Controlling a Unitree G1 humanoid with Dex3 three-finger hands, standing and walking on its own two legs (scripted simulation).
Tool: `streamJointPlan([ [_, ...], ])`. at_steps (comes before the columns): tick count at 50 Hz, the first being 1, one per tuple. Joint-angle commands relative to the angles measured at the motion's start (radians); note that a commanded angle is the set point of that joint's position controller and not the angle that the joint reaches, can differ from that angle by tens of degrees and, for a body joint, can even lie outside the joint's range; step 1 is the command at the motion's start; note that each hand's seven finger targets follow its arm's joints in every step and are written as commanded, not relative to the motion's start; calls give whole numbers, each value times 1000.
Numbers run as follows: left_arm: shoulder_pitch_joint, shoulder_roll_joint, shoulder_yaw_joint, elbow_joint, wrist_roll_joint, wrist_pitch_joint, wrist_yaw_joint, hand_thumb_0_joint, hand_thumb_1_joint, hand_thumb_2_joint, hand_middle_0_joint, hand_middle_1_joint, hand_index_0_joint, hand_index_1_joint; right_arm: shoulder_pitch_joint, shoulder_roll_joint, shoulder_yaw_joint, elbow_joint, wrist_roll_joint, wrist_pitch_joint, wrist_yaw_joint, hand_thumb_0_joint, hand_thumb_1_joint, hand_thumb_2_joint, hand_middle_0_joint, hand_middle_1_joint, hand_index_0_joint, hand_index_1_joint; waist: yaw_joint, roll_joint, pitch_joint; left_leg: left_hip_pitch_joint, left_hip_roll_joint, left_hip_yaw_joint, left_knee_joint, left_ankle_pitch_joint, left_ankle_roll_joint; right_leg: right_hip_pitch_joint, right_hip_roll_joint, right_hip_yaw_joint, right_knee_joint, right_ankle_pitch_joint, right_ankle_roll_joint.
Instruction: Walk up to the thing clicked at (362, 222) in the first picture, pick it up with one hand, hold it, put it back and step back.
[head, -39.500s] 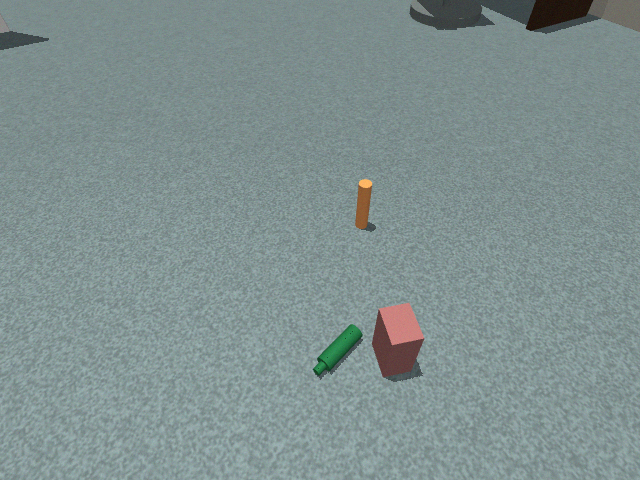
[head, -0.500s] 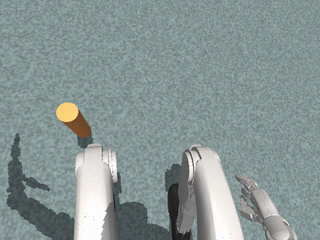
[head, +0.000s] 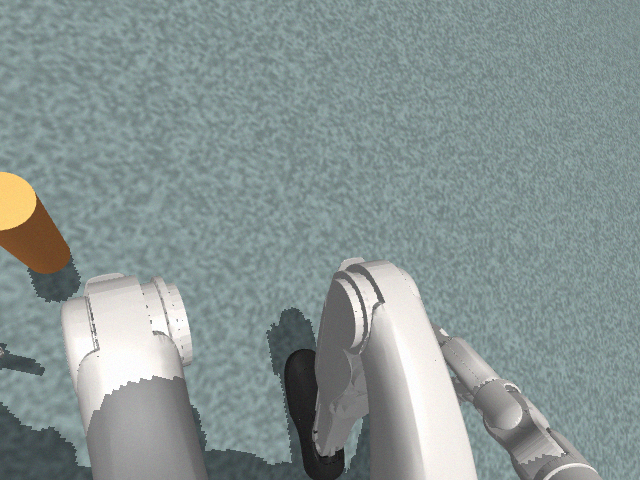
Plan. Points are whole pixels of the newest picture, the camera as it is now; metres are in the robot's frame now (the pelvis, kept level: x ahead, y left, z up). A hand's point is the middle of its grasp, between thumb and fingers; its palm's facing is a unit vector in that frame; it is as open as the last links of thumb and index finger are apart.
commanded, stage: close in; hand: left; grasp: from the side
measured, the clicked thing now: (29, 234) +0.39 +0.29 -0.17
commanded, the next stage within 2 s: close in 0.66 s
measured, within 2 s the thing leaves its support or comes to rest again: leaves its support in 1.76 s
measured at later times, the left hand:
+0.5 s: hand (18, 262) +0.35 +0.29 -0.16, palm faces +0.22 -0.98 +0.04, open 17.5 cm
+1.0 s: hand (34, 252) +0.36 +0.28 -0.17, palm faces +0.24 -0.97 +0.02, open 14.4 cm
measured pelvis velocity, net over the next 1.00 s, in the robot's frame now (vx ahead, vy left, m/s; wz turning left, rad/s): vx -0.01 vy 0.01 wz -0.04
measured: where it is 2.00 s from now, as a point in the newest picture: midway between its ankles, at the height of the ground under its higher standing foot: (237, 459)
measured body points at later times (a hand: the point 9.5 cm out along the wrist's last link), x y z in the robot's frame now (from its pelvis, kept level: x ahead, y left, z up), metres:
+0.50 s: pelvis -0.01 +0.01 -0.01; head +0.19 +0.18 +0.35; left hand +0.33 +0.34 -0.16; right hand +0.20 -0.23 -0.05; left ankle +0.07 +0.14 -0.26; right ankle +0.11 -0.12 -0.25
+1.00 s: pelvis -0.01 +0.01 -0.01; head +0.19 +0.19 +0.34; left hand +0.35 +0.33 -0.17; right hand +0.19 -0.23 -0.05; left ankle +0.07 +0.14 -0.26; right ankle +0.11 -0.12 -0.25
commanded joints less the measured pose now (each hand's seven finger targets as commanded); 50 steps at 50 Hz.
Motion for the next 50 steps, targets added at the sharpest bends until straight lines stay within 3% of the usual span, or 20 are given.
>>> streamJointPlan([
  [1,-108,237,11,-146,4,-115,101,0,-611,9,-74,-89,-74,-85,24,-325,-89,-60,-13,7,0,0,-925,-903,199,300,199,300,-2,491,-601,449,24,128,-281,167,19,234,21,-95,-205,210,-64],
  [2,-96,234,26,-149,12,-125,124,0,-611,15,-71,-84,-70,-81,26,-335,-95,-55,-17,11,2,0,-924,-903,198,300,199,300,-1,499,-603,455,24,126,-285,165,15,237,21,-100,-202,211,-64],
  [3,-94,211,-2,-159,25,-132,142,0,-611,15,-70,-84,-71,-80,18,-333,-93,-54,-21,16,6,0,-924,-903,199,300,199,300,-3,517,-589,455,23,126,-289,146,13,227,21,-100,-201,201,-64],
  [7,-93,162,-48,-187,46,-159,208,0,-611,5,-68,-67,-68,-62,15,-330,-89,-59,-37,28,23,0,-930,-904,199,300,199,300,-22,482,-580,420,20,120,-264,149,18,247,25,-106,-199,223,-60],
  [11,-119,105,-131,-191,57,-175,239,0,-597,18,-59,-66,-61,-59,6,-343,-91,-65,-37,39,36,0,-919,-902,199,300,199,300,-64,471,-537,401,18,105,-272,95,18,219,28,-126,-196,191,-59],
  [12,-101,114,-117,-191,55,-179,251,0,-597,14,-60,-71,-65,-61,8,-339,-87,-67,-38,39,39,0,-918,-901,199,300,199,300,-45,462,-546,394,15,110,-266,98,20,231,31,-123,-199,194,-59],
  [13,-115,98,-141,-189,55,-183,258,0,-610,0,-62,-62,-69,-51,1,-338,-82,-68,-39,41,41,0,-922,-901,199,300,199,300,-61,453,-553,390,12,108,-256,87,22,237,31,-124,-204,192,-56],
  [14,-106,104,-134,-191,57,-186,270,0,-603,0,-62,-60,-69,-48,2,-339,-84,-70,-38,43,42,0,-919,-900,199,300,199,300,-50,453,-549,393,12,109,-259,78,21,226,31,-124,-200,184,-58],
  [19,-100,68,-166,-166,69,-211,329,0,-560,28,-54,-62,-61,-50,1,-339,-69,-84,-46,58,57,0,-912,-899,199,300,199,300,-62,449,-513,383,7,93,-270,91,15,231,35,-138,-189,192,-58],
  [21,-104,77,-176,-163,81,-218,345,0,-546,39,-57,-66,-63,-54,-6,-340,-69,-87,-46,64,58,0,-906,-898,199,300,199,300,-53,448,-502,375,9,97,-268,77,16,215,36,-135,-190,179,-62],
  [24,-137,83,-183,-172,92,-231,370,0,-514,54,-68,-68,-73,-58,-4,-340,-59,-90,-53,72,61,0,-906,-899,199,300,199,300,-72,454,-496,359,5,96,-260,65,20,232,36,-136,-195,180,-59],
  [27,-118,71,-187,-168,94,-240,395,0,-489,65,-62,-57,-63,-50,-3,-338,-56,-94,-56,76,68,0,-906,-900,199,300,199,300,-66,438,-507,372,5,96,-256,79,20,236,40,-135,-197,192,-59],
  [33,-132,62,-219,-173,114,-250,423,0,-444,82,-62,-51,-58,-49,-11,-344,-48,-98,-63,87,72,0,-905,-901,199,300,199,300,-80,465,-483,390,8,82,-275,68,14,222,40,-148,-191,183,-61],
  [37,-121,51,-219,-170,111,-254,442,0,-441,99,-75,-63,-70,-62,-10,-341,-40,-99,-68,93,74,0,-907,-902,199,300,199,300,-82,453,-504,387,5,82,-260,95,14,250,43,-145,-193,212,-60],
  [39,-112,48,-214,-158,112,-253,455,0,-393,133,-148,-82,-130,-93,-11,-341,-41,-102,-69,95,75,0,-900,-903,199,300,199,300,-80,445,-489,387,8,80,-263,87,15,244,45,-148,-198,205,-59],
  [40,-141,51,-231,-160,116,-256,459,0,-313,201,-228,-162,-210,-173,-14,-342,-36,-98,-69,96,76,0,-897,-899,200,300,199,300,-94,440,-471,373,7,77,-260,78,17,241,44,-149,-198,201,-58],
  [42,-138,66,-215,-160,114,-264,469,0,-216,290,-330,-268,-315,-277,-14,-337,-29,-99,-74,95,76,0,-894,-898,199,300,199,300,-85,428,-498,367,7,85,-242,84,22,275,48,-142,-206,212,-56],
  [48,-160,70,-236,-140,135,-270,477,0,73,444,-465,-395,-451,-401,-14,-347,-23,-100,-79,106,75,0,-885,-896,200,299,199,299,-108,456,-471,388,12,66,-265,75,13,242,48,-159,-195,202,-59],
  [50,-162,72,-234,-145,132,-269,481,0,150,482,-512,-433,-497,-439,-17,-349,-22,-102,-78,107,76,0,-885,-896,200,299,199,299,-101,458,-467,383,11,67,-266,77,14,244,48,-156,-197,205,-60],
])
